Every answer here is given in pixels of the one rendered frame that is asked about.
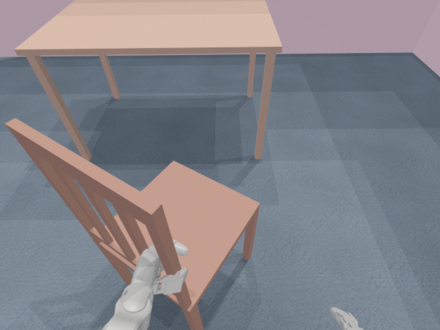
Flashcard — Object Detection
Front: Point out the robot right hand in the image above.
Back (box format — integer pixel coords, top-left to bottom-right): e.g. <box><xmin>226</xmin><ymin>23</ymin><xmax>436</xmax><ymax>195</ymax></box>
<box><xmin>331</xmin><ymin>307</ymin><xmax>363</xmax><ymax>330</ymax></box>

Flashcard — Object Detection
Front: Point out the chair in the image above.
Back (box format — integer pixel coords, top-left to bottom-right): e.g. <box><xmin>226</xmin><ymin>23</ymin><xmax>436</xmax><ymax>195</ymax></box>
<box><xmin>5</xmin><ymin>118</ymin><xmax>260</xmax><ymax>330</ymax></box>

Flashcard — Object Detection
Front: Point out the robot left hand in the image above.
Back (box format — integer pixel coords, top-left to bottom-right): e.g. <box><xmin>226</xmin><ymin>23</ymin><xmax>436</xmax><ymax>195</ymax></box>
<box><xmin>131</xmin><ymin>239</ymin><xmax>188</xmax><ymax>295</ymax></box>

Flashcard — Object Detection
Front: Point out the left robot forearm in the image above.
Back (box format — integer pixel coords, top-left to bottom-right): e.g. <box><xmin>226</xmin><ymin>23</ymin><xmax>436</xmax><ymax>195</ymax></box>
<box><xmin>102</xmin><ymin>283</ymin><xmax>154</xmax><ymax>330</ymax></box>

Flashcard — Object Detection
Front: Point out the table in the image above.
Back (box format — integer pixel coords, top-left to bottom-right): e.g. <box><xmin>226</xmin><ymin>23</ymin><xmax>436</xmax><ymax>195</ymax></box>
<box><xmin>14</xmin><ymin>0</ymin><xmax>283</xmax><ymax>161</ymax></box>

